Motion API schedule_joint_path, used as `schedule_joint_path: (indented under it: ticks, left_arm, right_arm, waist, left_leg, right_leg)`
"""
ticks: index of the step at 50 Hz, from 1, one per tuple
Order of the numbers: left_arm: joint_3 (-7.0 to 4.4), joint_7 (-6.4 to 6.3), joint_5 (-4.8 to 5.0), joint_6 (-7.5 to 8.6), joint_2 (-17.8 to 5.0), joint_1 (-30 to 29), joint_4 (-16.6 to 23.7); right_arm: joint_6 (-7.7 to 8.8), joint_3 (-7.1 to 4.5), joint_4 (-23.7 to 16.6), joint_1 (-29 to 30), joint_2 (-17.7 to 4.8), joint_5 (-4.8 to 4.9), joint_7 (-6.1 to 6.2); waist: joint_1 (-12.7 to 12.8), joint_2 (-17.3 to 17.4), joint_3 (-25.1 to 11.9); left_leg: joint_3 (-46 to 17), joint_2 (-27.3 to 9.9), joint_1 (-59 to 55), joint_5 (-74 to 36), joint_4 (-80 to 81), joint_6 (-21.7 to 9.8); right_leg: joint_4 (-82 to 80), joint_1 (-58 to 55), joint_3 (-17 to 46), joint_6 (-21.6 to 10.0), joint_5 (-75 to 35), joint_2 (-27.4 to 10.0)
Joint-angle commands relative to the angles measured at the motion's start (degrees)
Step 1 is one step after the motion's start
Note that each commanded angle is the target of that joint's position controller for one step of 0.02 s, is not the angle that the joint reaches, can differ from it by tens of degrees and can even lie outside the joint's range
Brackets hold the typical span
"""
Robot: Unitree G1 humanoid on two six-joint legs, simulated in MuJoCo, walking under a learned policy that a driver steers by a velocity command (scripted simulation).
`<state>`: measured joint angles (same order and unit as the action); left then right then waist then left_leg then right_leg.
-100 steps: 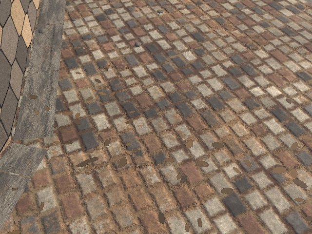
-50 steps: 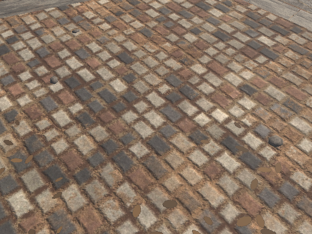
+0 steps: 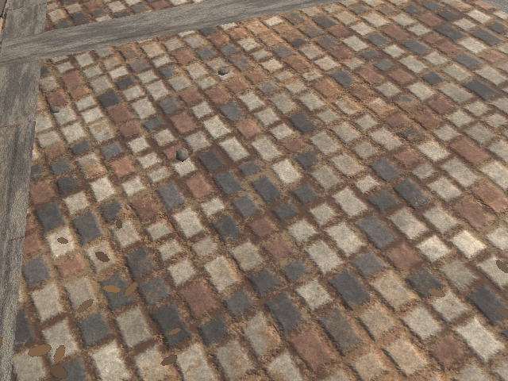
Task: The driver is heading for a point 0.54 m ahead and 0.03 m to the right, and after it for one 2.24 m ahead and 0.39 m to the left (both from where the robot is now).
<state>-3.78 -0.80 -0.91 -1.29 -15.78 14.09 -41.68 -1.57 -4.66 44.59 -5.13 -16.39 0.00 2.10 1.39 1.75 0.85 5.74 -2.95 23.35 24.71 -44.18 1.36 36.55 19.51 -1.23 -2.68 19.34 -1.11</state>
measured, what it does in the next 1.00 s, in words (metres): steps on the spot: left foot, then right foot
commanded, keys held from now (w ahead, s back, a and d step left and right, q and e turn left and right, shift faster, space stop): e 0.26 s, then no key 0.46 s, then w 0.28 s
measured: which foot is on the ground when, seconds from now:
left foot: up 0.00-0.44, down 0.46-1.00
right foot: down 0.00-0.46, up 0.48-0.74, down 0.76-1.00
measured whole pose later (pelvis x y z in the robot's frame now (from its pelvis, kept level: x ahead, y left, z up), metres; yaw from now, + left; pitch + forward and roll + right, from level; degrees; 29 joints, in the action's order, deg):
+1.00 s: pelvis +0.05 +0.02 +0.00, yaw -15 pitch +0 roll +0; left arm -2.9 -1.2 0.8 0.7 -14.7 21.7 -42.2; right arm 4.7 -3.1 48.0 -11.5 -15.8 1.6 -1.8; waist 0.4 -0.7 -0.3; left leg 2.5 1.2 14.4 18.6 -32.4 -4.3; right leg 30.9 9.3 4.4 1.1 21.9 -1.3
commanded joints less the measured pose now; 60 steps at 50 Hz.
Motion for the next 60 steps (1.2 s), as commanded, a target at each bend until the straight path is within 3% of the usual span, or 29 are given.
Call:
schedule_joint_path:
  ticks: [1,2,4,13,19,22,23,24,25,26,27,29,32,35,37,38,39,40,42,44,46,48,49,50,51,52,53,55,60]
  left_arm:
    - [-3.03,0.29,-1.26,2.82,-12.26,3.68,4.55]
    - [-3.01,0.07,0.08,3.02,-11.35,0.26,5.25]
    - [-2.1,-0.6,1.54,2.65,-9.1,-2.14,6.26]
    - [-3.11,-1.93,1.29,0.67,-10.99,-0.77,8.83]
    - [-2.32,-1.07,0.84,-0.05,-9.65,-3.38,9.9]
    - [-1.55,-1.14,1.69,-0.33,-8.27,-5.28,10.03]
    - [-1.09,-1.19,1.0,-0.12,-6.71,-3.55,9.84]
    - [-0.31,-0.98,-0.46,0.35,-4.26,-0.19,9.96]
    - [-0.94,-1.0,-0.16,0.77,-6.15,-2.01,11.19]
    - [-2.06,-1.28,0.28,0.83,-9.93,-3.14,10.38]
    - [-2.68,-1.37,0.81,0.67,-10.67,-4.11,9.94]
    - [-2.41,-1.57,0.63,-0.3,-8.18,-2.83,8.51]
    - [-0.43,-0.98,0.88,-0.17,-2.7,-3.32,7.84]
    - [-0.52,-0.88,1.64,0.03,-3.1,-3.32,6.81]
    - [-0.54,-0.88,0.94,-0.03,-3.85,-1.17,5.32]
    - [-0.78,-1.15,0.33,-0.13,-5.97,-0.75,5.68]
    - [-1.9,-1.1,0.49,-0.34,-9.7,-0.32,4.8]
    - [-2.07,-0.53,0.46,-0.14,-8.62,1.21,4.77]
    - [-1.9,-0.38,0.22,1.05,-9.31,3.68,4.14]
    - [-1.77,-0.69,1.09,2.6,-9.35,4.68,3.44]
    - [-1.53,-0.71,1.66,3.33,-8.75,3.75,3.6]
    - [-1.43,-0.51,2.44,3.13,-8.63,-0.26,4.56]
    - [-1.12,-0.53,1.99,3.16,-7.31,-0.87,4.91]
    - [-0.19,-0.47,1.4,3.48,-4.37,-2.78,6.09]
    - [0.55,-0.72,1.61,4.32,-1.32,-3.3,8.87]
    - [-0.38,-1.17,3.13,5.27,-4.73,-3.6,9.83]
    - [-0.9,-0.83,4.16,5.87,-6.23,-2.56,9.06]
    - [-0.84,-0.04,2.9,6.51,-5.46,-2.75,7.7]
    - [0.12,1.73,1.55,6.43,-2.07,-7.1,8.9]
  right_arm:
    - [1.01,-1.32,-6.06,5.42,-4.82,0.0,0.19]
    - [0.84,-1.61,-4.56,3.43,-4.98,-0.07,0.51]
    - [0.65,-1.85,-3.86,2.6,-5.27,-0.5,0.78]
    - [1.5,-1.11,-4.51,4.61,-3.89,0.47,0.04]
    - [2.42,-0.92,-3.86,2.1,-4.51,0.78,-1.3]
    - [3.33,-0.67,-3.03,-1.6,-3.87,0.27,-2.26]
    - [3.49,-0.98,-3.1,-2.8,-5.91,-0.74,-2.23]
    - [3.34,-1.55,-3.86,-2.52,-10.01,-1.67,-1.91]
    - [3.4,-0.84,-3.11,-1.83,-8.28,-2.33,-1.96]
    - [3.77,-0.45,-4.02,-0.54,-6.77,-2.04,-1.97]
    - [3.84,-0.52,-3.78,-0.23,-6.86,-1.41,-1.67]
    - [3.84,-0.09,-3.7,1.41,-6.38,-0.1,-1.38]
    - [2.69,0.36,-2.68,1.28,-5.18,-0.18,-1.33]
    - [1.86,0.42,-1.64,-1.31,-5.97,0.05,-1.34]
    - [2.12,1.07,-0.77,-3.25,-4.79,0.56,-1.52]
    - [2.71,1.57,-0.5,-4.13,-3.9,-0.18,-1.94]
    - [3.23,1.58,-0.42,-5.7,-3.42,-0.5,-2.26]
    - [3.49,1.59,-0.42,-2.57,-4.02,-0.29,-2.23]
    - [4.27,1.37,-1.78,0.8,-3.08,0.85,-2.06]
    - [5.39,0.95,-2.82,1.55,-3.62,1.79,-2.34]
    - [6.67,1.02,-2.7,0.6,-2.98,2.47,-3.31]
    - [7.39,0.73,0.7,-5.76,-2.53,1.89,-4.18]
    - [7.26,0.14,3.03,-10.37,-3.4,1.3,-4.32]
    - [7.14,-0.53,4.77,-16.75,-5.36,1.21,-4.23]
    - [7.26,-1.91,5.23,-22.18,-12.09,1.13,-4.26]
    - [7.68,-1.71,4.68,-22.14,-12.26,0.2,-4.53]
    - [7.91,-0.67,3.78,-18.33,-9.03,0.31,-4.08]
    - [7.66,0.08,2.52,-14.65,-7.06,0.23,-3.49]
    - [6.54,0.99,2.77,-16.03,-6.16,0.5,-2.53]
  waist:
    - [0.95,-11.28,-4.77]
    - [-0.82,-7.36,-5.39]
    - [-1.9,-7.95,-6.74]
    - [0.0,-10.14,-6.03]
    - [0.4,-11.22,-6.93]
    - [-2.51,-9.72,-6.45]
    - [-1.93,-6.32,-7.17]
    - [1.28,6.29,-7.74]
    - [1.06,13.35,-5.59]
    - [-0.7,9.57,-4.27]
    - [-0.97,7.77,-3.96]
    - [-0.38,5.99,-3.2]
    - [-0.79,7.29,-3.85]
    - [-1.76,8.03,-5.39]
    - [-1.07,6.34,-6.26]
    - [-1.65,2.93,-7.0]
    - [-3.91,-4.79,-5.98]
    - [-0.84,-7.14,-3.45]
    - [0.45,-13.15,3.65]
    - [0.39,-16.11,8.07]
    - [-0.74,-14.82,7.37]
    - [-4.57,-12.2,4.0]
    - [-6.18,-10.6,1.56]
    - [-8.54,-5.15,-0.21]
    - [-9.06,10.99,-1.43]
    - [-8.89,12.58,0.93]
    - [-6.48,7.53,5.03]
    - [-4.72,3.26,5.68]
    - [-5.02,2.75,3.82]
  left_leg:
    - [-9.13,2.95,17.46,8.53,-23.19,0.46]
    - [-9.77,2.12,17.65,3.69,-22.68,0.52]
    - [-9.81,2.12,15.11,-1.7,-22.99,1.46]
    - [-10.83,4.29,9.55,-5.62,-4.48,3.8]
    - [-9.03,4.07,-0.11,-3.56,4.32,2.32]
    - [-7.84,3.67,-10.07,-17.22,21.77,-0.29]
    - [-11.96,-1.32,-15.71,-23.91,23.41,-2.11]
    - [-22.5,-11.41,-20.14,-37.64,23.62,-7.0]
    - [-30.85,-18.32,-14.81,-39.12,25.44,-16.77]
    - [-30.72,-18.3,-13.33,-35.28,26.65,-18.87]
    - [-28.35,-15.88,-14.39,-32.82,26.12,-17.45]
    - [-23.5,-12.71,-14.8,-32.3,24.96,-14.59]
    - [-15.87,-7.31,-14.16,-36.53,23.09,-12.37]
    - [-16.12,-7.29,-16.24,-37.96,20.76,-12.57]
    - [-15.89,-5.88,-13.44,-26.76,21.04,-9.28]
    - [-14.83,-4.3,-8.86,-15.92,20.38,-6.25]
    - [-8.88,1.62,-6.09,-2.04,18.84,-4.08]
    - [-4.87,4.29,-5.77,4.42,14.02,-2.11]
    - [-1.5,5.94,1.11,3.5,3.61,-1.67]
    - [-4.89,3.18,5.3,3.2,-0.98,-4.11]
    - [-5.46,1.84,4.27,5.22,3.3,-6.86]
    - [-2.18,4.33,-12.2,-7.35,14.93,-7.4]
    - [-2.46,5.05,-20.27,-11.19,14.86,-6.45]
    - [-9.86,-0.03,-26.94,-7.56,18.3,-7.65]
    - [-33.19,-12.69,-32.8,2.9,28.62,-14.31]
    - [-48.19,-20.14,-30.84,8.94,34.68,-20.66]
    - [-44.66,-19.64,-29.56,11.06,34.38,-20.07]
    - [-33.48,-14.87,-27.94,3.71,34.68,-16.25]
    - [-15.9,-8.14,-23.84,-22.6,36.21,-13.26]
  right_leg:
    - [-17.14,-14.2,25.47,-14.9,-35.44,-17.43]
    - [-15.96,-14.72,21.81,-11.6,-33.67,-14.52]
    - [-15.34,-14.09,18.88,-9.77,-37.3,-12.33]
    - [-15.18,-14.07,22.73,-10.29,-25.67,-9.65]
    - [-12.07,-10.91,25.33,-10.49,-30.42,-9.47]
    - [-9.47,-8.12,24.91,-6.91,-25.54,-6.29]
    - [-6.87,-4.63,22.86,-3.81,-16.57,-3.63]
    - [2.19,1.43,15.53,-0.22,1.45,3.87]
    - [6.36,5.27,11.11,2.75,15.07,5.85]
    - [14.62,5.66,10.92,4.78,16.61,3.84]
    - [19.4,7.5,10.7,5.78,14.89,3.87]
    - [21.56,8.11,10.99,7.69,11.41,2.31]
    - [9.42,1.58,5.31,8.4,8.28,0.96]
    - [-5.24,-4.5,2.63,7.75,0.55,1.42]
    - [-16.7,-13.13,2.92,5.72,-10.41,1.39]
    - [-14.29,-17.97,6.53,4.11,-14.25,-2.05]
    - [-10.37,-15.35,7.41,0.93,-2.44,-2.64]
    - [-13.51,-9.49,9.94,-2.04,13.96,-2.9]
    - [-23.03,-5.66,21.99,-6.48,27.71,-9.7]
    - [-26.06,-4.59,29.24,-9.49,25.39,-14.65]
    - [-25.04,-6.48,26.78,-8.55,18.72,-14.42]
    - [-21.65,-0.52,18.51,-5.52,11.51,-9.48]
    - [-17.4,2.91,15.05,-4.03,7.95,-7.01]
    - [-6.92,8.07,10.3,-1.44,4.48,-3.48]
    - [12.79,18.74,2.4,2.77,6.15,3.46]
    - [25.04,26.78,6.69,2.94,14.83,3.11]
    - [30.35,31.21,8.74,1.68,10.67,-0.44]
    - [29.6,32.05,6.64,0.41,0.68,-3.9]
    - [15.28,24.6,1.65,3.01,-10.87,-4.67]
Keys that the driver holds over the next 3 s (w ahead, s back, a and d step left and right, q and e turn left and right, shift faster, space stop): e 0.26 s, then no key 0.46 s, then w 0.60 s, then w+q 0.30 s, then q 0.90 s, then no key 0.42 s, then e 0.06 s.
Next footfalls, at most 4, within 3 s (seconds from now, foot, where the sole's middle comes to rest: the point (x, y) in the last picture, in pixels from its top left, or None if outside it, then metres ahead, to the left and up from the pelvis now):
0.46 left None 0.10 0.11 -0.76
0.76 right None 0.00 -0.12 -0.76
1.44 right None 0.37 -0.22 -0.76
1.94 left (297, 329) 0.62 -0.01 -0.76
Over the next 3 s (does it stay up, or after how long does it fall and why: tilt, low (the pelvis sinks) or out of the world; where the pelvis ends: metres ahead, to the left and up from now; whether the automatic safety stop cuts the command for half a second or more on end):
stays up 0.53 -0.11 0.01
